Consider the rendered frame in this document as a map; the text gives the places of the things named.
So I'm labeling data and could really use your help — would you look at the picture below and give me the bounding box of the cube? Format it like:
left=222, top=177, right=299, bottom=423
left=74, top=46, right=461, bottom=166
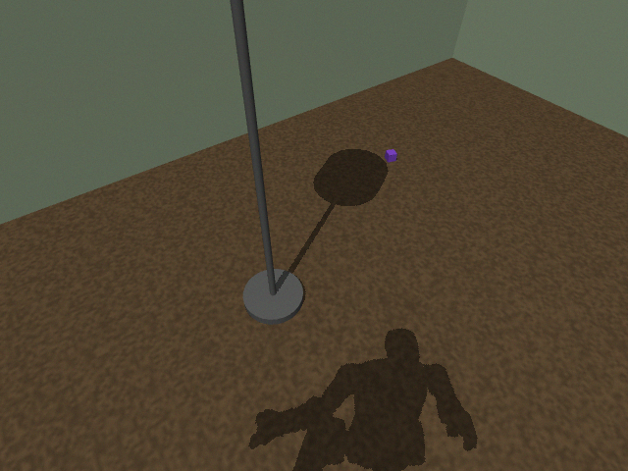
left=385, top=149, right=397, bottom=163

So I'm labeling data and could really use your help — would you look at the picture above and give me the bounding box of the floor lamp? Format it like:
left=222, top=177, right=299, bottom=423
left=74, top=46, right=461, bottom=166
left=230, top=0, right=303, bottom=325

